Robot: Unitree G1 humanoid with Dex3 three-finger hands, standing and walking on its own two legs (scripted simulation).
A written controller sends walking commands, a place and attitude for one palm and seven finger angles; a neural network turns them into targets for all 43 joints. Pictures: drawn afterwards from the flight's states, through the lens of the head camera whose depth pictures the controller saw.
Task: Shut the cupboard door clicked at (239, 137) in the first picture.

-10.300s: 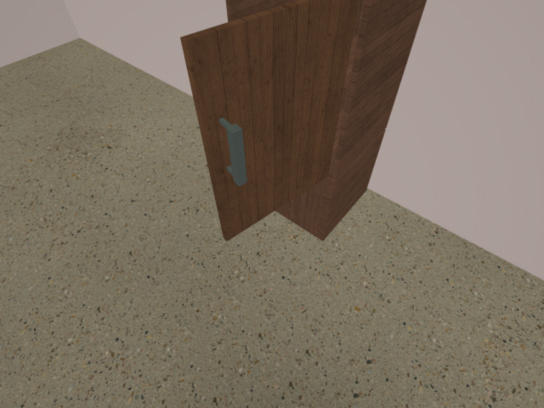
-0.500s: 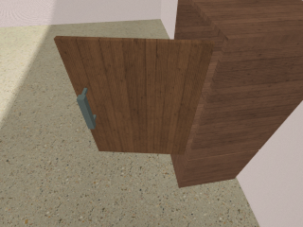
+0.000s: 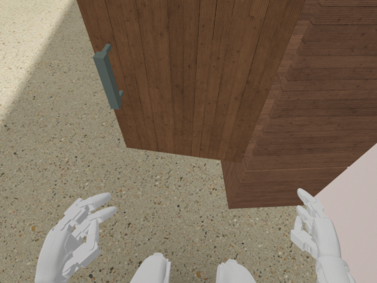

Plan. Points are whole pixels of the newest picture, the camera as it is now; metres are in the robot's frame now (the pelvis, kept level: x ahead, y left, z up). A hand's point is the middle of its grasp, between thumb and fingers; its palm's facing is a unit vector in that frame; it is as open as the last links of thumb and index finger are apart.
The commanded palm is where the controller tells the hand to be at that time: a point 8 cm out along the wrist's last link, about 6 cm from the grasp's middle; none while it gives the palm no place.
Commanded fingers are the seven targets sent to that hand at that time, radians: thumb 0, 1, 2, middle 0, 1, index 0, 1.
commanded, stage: raise the hand and make a fist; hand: left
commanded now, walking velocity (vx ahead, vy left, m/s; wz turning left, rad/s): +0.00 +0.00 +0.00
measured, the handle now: (112, 78) +0.54 +0.25 +0.10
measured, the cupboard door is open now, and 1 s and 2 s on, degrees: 79 79 79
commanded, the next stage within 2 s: bring the fist close to the handle in 1.46 s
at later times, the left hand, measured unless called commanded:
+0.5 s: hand (89, 213) +0.22 +0.20 +0.07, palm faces -0.03 -1.00 -0.03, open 3.7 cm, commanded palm +0.19 +0.25 +0.08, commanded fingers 0.00 0.90 0.90 -1.08 -1.26 -1.08 -1.26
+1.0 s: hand (81, 191) +0.24 +0.22 +0.10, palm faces -0.03 -1.00 -0.04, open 3.1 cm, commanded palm +0.22 +0.27 +0.10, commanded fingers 0.00 0.90 0.90 -1.30 -1.50 -1.30 -1.50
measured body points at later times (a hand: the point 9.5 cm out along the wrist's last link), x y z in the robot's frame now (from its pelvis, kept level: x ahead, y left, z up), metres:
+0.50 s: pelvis +0.01 +0.02 +0.02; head +0.08 +0.02 +0.46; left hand +0.21 +0.25 +0.08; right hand +0.17 -0.23 -0.06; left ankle +0.03 +0.12 -0.64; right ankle +0.04 -0.09 -0.64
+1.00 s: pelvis +0.03 +0.03 +0.04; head +0.08 +0.04 +0.48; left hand +0.24 +0.27 +0.11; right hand +0.21 -0.19 -0.03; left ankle +0.03 +0.12 -0.64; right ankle +0.04 -0.09 -0.63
